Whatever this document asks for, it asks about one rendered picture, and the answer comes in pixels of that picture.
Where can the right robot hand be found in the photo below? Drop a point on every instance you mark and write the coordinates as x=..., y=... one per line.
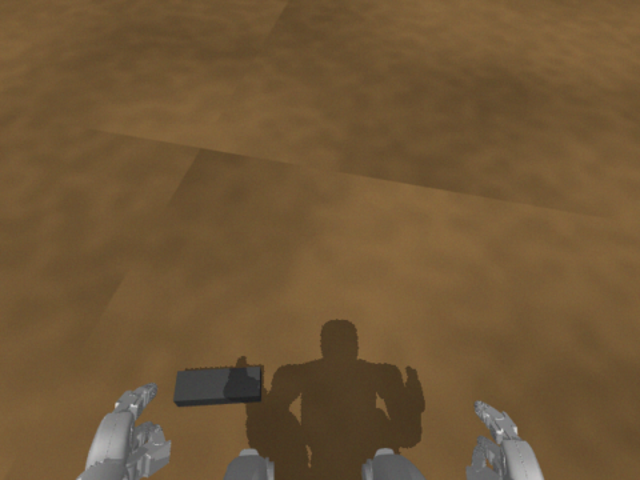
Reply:
x=513, y=460

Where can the carton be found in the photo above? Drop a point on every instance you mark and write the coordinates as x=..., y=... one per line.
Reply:
x=218, y=386

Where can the left robot hand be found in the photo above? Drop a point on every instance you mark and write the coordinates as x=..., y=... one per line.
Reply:
x=117, y=440

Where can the left robot arm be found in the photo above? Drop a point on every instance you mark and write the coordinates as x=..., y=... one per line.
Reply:
x=105, y=471

